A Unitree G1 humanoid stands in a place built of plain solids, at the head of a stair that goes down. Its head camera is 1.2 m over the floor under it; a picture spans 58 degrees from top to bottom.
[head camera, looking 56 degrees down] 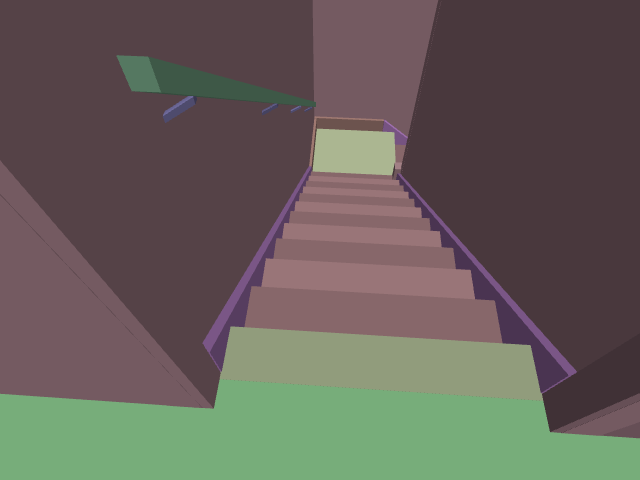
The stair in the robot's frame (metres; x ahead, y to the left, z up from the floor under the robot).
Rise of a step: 0.19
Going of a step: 0.24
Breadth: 0.87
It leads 3 degrees to the right of straight ahead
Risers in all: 12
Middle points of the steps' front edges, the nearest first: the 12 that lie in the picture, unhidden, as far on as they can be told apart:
0.47 -0.17 0.00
0.71 -0.19 -0.19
0.95 -0.20 -0.39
1.18 -0.22 -0.58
1.42 -0.23 -0.77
1.65 -0.25 -0.96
1.89 -0.26 -1.16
2.12 -0.28 -1.35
2.36 -0.29 -1.54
2.59 -0.31 -1.73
2.83 -0.33 -1.92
3.07 -0.33 -2.12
